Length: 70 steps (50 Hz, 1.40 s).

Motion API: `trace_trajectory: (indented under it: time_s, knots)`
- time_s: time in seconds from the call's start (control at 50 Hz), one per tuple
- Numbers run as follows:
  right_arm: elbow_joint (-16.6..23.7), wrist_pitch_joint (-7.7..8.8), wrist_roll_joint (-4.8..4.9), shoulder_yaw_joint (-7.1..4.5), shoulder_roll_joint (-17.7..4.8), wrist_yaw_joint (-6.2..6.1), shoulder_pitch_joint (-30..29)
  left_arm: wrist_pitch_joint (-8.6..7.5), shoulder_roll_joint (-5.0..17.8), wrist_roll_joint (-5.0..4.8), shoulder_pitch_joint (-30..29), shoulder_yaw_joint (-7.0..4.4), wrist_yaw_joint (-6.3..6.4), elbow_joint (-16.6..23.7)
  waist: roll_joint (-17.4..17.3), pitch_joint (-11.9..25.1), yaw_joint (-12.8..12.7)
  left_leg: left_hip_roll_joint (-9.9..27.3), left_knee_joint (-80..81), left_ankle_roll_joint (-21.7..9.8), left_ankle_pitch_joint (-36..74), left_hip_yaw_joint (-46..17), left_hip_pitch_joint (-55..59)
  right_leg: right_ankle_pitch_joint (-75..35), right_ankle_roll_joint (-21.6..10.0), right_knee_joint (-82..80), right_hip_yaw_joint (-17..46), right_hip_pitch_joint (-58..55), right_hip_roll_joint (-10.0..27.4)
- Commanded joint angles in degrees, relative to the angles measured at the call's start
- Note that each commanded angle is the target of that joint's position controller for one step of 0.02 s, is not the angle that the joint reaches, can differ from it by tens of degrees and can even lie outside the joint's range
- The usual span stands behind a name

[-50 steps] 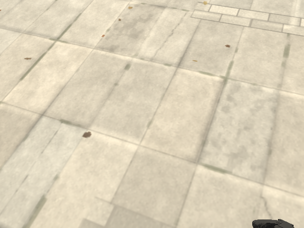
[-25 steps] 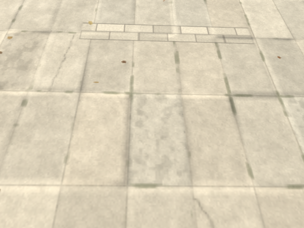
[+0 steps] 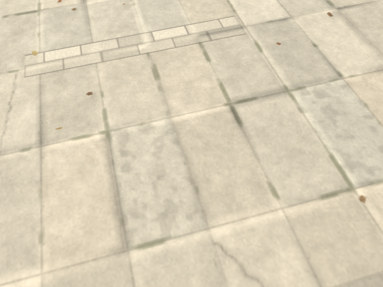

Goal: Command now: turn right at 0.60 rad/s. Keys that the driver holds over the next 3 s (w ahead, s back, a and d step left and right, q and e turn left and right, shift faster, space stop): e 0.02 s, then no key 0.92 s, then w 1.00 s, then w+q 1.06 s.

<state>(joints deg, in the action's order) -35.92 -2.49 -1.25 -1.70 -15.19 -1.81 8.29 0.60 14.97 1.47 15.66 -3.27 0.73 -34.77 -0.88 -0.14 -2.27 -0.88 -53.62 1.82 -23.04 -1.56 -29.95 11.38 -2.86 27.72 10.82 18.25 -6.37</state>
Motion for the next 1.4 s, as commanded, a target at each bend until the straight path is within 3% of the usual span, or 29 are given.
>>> trace_trajectory:
  time_s: [0.02, 0.1, 0.12, 0.14, 0.16, 0.18, 0.22, 0.32, 0.4, 0.44, 0.48, 0.5, 0.52, 0.54, 0.56, 0.6, 0.7, 0.94, 0.96, 1.0, 1.04, 1.1, 1.16, 1.18, 1.2, 1.22, 1.24, 1.3, 1.4]
  knots:
    - [4.8, 0.98, 0.41, -0.48, -3.1, -0.33, -1.7, -0.26, 9.6, 0.24, -0.1, -3.15, -0.01, 3.5, 9.8, 5.1, 0.0, -1.6, 5.6, -0.8, -2.2, 0.4, 0.9, -18.3, -9.8, -4.5, 16.7, -7.2, 13.5]
    - [3.0, 1.73, 0.93, -0.31, -2.4, -0.84, 5.7, 0.68, 7.9, -0.78, -4.1, -2.77, -0.25, 3.3, 10.0, 5.9, 4.2, -1.8, 27.5, -2.3, 7.8, 1.6, 17.6, -18.7, -4.4, -0.4, 16.0, -2.0, 10.1]
    - [3.0, 2.25, -0.01, -0.63, -3.8, -1.21, 5.6, 0.56, 5.8, -1.41, -2.9, -2.22, -0.12, 3.1, 5.2, 6.1, 3.4, 2.7, 32.0, -3.2, 10.2, -2.1, 23.6, -8.5, -1.4, 3.1, 13.7, 2.9, 7.8]
    - [5.1, 2.57, -1.07, -0.63, -7.0, -1.37, 3.0, 0.39, 0.5, -1.28, 2.2, -0.87, -0.11, 3.2, -10.8, 7.9, 0.2, 18.3, 37.2, -6.0, 12.2, -17.8, 28.7, 15.4, 1.8, 15.2, 5.1, 9.0, 1.4]
    - [5.6, 2.69, -0.63, -1.75, -10.3, -0.97, 1.6, 0.43, 5.9, -0.15, -0.2, -2.31, 0.29, 3.3, -14.8, 3.1, 2.6, 22.5, 38.7, -12.8, 19.5, -25.6, 20.0, 24.7, 3.3, 23.3, -2.1, 14.4, -4.9]
    - [5.5, 2.95, -0.21, -1.17, -7.3, -0.48, 2.2, 0.53, 7.8, 0.67, -0.7, -3.03, 0.22, 2.2, -9.3, 2.6, 1.8, 21.3, 39.1, -14.9, 18.6, -24.2, 17.5, 22.4, 3.8, 30.2, -0.6, 12.2, -1.8]
    - [5.9, 3.61, -0.07, 0.16, -3.1, -0.13, -2.0, 0.88, 6.5, -0.05, -1.4, -2.80, -0.62, -0.1, -6.1, 0.9, 0.0, 14.6, 38.2, -12.7, 17.9, -14.4, 15.3, 15.6, 4.8, 34.4, -1.6, 10.1, -0.6]
    - [4.0, 4.66, 0.30, 0.45, -2.0, -0.65, 1.6, 2.05, 3.4, -0.87, -3.2, -1.50, -1.28, -2.0, -6.7, 3.2, 1.7, 11.4, 35.5, -12.8, 28.0, -8.3, 23.1, 12.8, 6.5, 26.5, -6.1, 8.3, 1.7]
    - [1.6, 4.23, -0.09, -0.29, -3.0, -0.13, 5.9, 2.29, 1.4, -1.26, -5.7, -0.07, -0.94, -2.3, -9.7, 2.6, 4.2, 10.4, 33.3, -13.2, 27.2, -8.6, 24.4, 16.2, 4.6, 9.5, -10.4, 2.3, 2.8]
    - [0.5, 3.82, 0.11, -0.55, -3.4, -0.19, 6.5, 1.77, 0.8, -1.30, -4.1, 0.30, -0.50, -3.2, -8.7, 2.2, 3.1, 10.2, 31.3, -12.9, 27.5, -8.9, 22.3, 10.6, 3.2, -0.2, -11.3, -2.4, 2.7]
    - [-0.2, 4.23, 0.67, -0.36, -2.6, -0.32, 7.2, 0.35, 1.9, -0.35, -2.8, 0.55, 0.15, -3.6, -4.7, 3.5, 1.5, 9.7, 30.1, -9.1, 25.5, -8.5, 14.5, -4.2, 1.5, -9.6, -5.8, -14.1, 6.7]
    - [0.8, 4.77, 0.81, 0.16, -0.9, 0.06, 7.3, -0.40, 4.8, 0.69, -2.5, 0.28, 0.62, -2.7, 0.9, 5.8, 1.9, 8.3, 27.1, -6.9, 19.7, -6.4, 9.7, -10.0, 0.0, -9.0, 1.9, -19.8, 14.1]
    - [0.3, 4.43, 1.11, 0.98, 1.7, 0.35, 8.9, -0.81, 5.6, -0.49, -6.0, 0.31, 0.54, -3.2, 9.7, 3.5, 5.0, 2.6, 30.1, -5.4, 7.7, -1.3, 13.8, -12.8, -3.4, -8.0, 4.1, -9.8, 17.1]
    - [-0.5, 4.00, 0.17, 0.81, 0.5, 0.29, 7.5, -1.17, 2.2, -0.84, -7.4, 1.07, 0.29, -3.0, 8.1, 1.8, 4.0, 3.1, 31.3, -5.1, 8.6, -1.6, 18.2, -8.2, -3.0, -7.6, 2.3, -6.1, 15.2]
    - [-0.9, 3.98, 0.00, 0.32, -0.6, 0.33, 6.0, -1.34, 1.2, -0.86, -7.9, 1.29, 0.28, -3.0, 6.4, -0.1, 3.3, 2.8, 32.2, -5.4, 10.3, -2.3, 17.3, -4.8, -1.4, -6.9, -0.1, -5.9, 12.2]
    - [-1.6, 4.18, 0.13, -0.29, -2.0, 0.56, 5.8, -1.46, 1.7, -0.90, -5.4, 1.12, 0.76, -4.0, 5.4, 0.0, 2.3, 3.9, 32.1, -6.0, 15.7, -3.0, 17.8, -5.2, -0.2, -6.3, -2.3, -7.1, 9.9]
    - [-3.8, 4.39, 0.49, 0.07, -0.4, 0.24, 7.2, -1.61, 1.3, -0.95, -3.9, 1.02, 0.86, -5.3, 1.7, 0.5, 2.4, 4.1, 33.3, -5.8, 15.5, -3.2, 18.2, -5.3, -0.3, -6.0, -2.8, -8.2, 10.0]
    - [-7.8, 4.02, 0.54, -0.05, -0.7, -0.35, 7.4, -1.77, 0.9, -0.89, -2.0, 1.05, 1.30, -9.5, 0.7, -0.1, 3.0, 4.9, 34.5, -6.3, 15.5, -4.1, 20.4, -4.7, 0.1, -7.6, -3.5, -6.6, 9.5]
    - [-8.5, 3.95, 0.52, 0.04, -0.5, -0.29, 8.2, -1.72, 0.6, -0.81, -0.8, 1.12, 1.26, -10.3, 0.4, 1.2, 3.0, 4.6, 35.5, -6.5, 9.0, -4.4, 20.9, 0.5, 0.1, -7.8, -4.0, -7.2, 8.7]
    - [-9.3, 3.31, 0.38, -1.05, -3.5, -0.13, 9.3, -1.44, 1.5, -0.04, -0.1, 0.56, 0.95, -10.7, -2.1, -1.2, 3.4, 5.0, 37.1, -9.1, -10.1, -7.3, 18.8, 14.9, -0.9, -3.3, -6.5, -3.1, 5.5]
    - [-10.0, 2.83, 0.41, -1.88, -5.5, 0.24, 12.0, -1.48, 1.1, 0.61, -1.8, 0.57, 0.17, -9.5, -5.5, -5.1, 4.6, 10.6, 42.5, -13.3, -24.3, -16.0, 18.4, 18.7, -1.3, 3.5, -9.6, 4.7, 3.8]
    - [-10.4, 3.62, 0.61, -2.58, -6.1, 0.84, 12.1, -2.91, 0.5, 0.35, -1.8, 0.53, -0.83, -9.2, -5.3, -5.7, 4.0, 15.9, 47.2, -16.7, -22.4, -21.6, 16.6, 13.2, -1.4, 7.1, -12.2, 3.6, 5.8]
    - [-9.3, 4.25, 1.45, -2.71, -5.8, 1.12, 5.0, -3.81, -0.6, -0.09, 6.3, 0.23, -1.22, -12.1, -3.1, -4.5, -1.4, 10.2, 43.1, -13.4, -17.0, -12.0, 6.2, 9.1, -3.7, -3.8, -13.7, -13.9, 4.0]
    - [-8.5, 4.51, 1.23, -2.45, -4.5, 1.20, 2.4, -4.19, 0.6, -0.02, 11.5, -0.28, -0.89, -13.8, -0.5, -4.2, -3.8, 7.1, 36.5, -11.3, -15.0, -7.7, -1.3, 10.2, -5.0, -7.3, -9.6, -22.7, 5.9]
    - [-6.0, 5.00, 1.28, -1.17, -0.5, 1.50, -1.8, -4.56, 5.2, 0.22, 17.5, -1.47, -0.22, -14.7, 9.9, -3.3, -6.7, 0.5, 21.9, -7.9, -9.5, 0.3, -10.4, 26.3, -8.4, -17.3, 9.0, -28.3, 17.2]
    - [-4.2, 5.41, 0.16, -0.89, -0.7, 1.65, -3.8, -4.52, 7.8, 0.22, 18.4, -2.44, -0.12, -15.0, 14.5, -7.2, -6.6, -1.7, 11.5, -7.0, -5.3, 4.6, -16.8, 33.9, -12.0, -24.4, 23.8, -27.3, 26.8]
    - [-4.8, 5.70, -0.77, -1.66, -3.6, 1.91, -2.9, -4.56, 5.3, 0.32, 15.2, -1.83, -0.03, -14.4, 6.4, -8.8, -3.9, 1.2, 5.4, -7.2, -1.7, 0.6, -16.4, 29.6, -12.5, -24.0, 22.5, -23.8, 26.6]
    - [-6.3, 6.02, -0.35, -1.81, -3.4, 3.31, 2.1, -5.72, 4.1, -0.10, 10.2, -1.43, -0.24, -13.7, 4.8, -4.8, 0.7, 3.3, 0.9, -5.5, 4.3, 0.7, -12.7, 15.7, -10.0, -23.5, 10.7, -22.1, 20.9]
    - [-3.2, 5.44, -0.50, -0.97, -1.2, 4.05, -4.9, -6.55, 2.6, -0.16, 13.2, -0.58, -0.54, -16.4, 5.5, -5.9, -0.6, 4.4, 5.2, -2.7, 12.7, 4.2, -12.2, -2.1, -9.2, -23.4, 0.6, -18.6, 17.3]
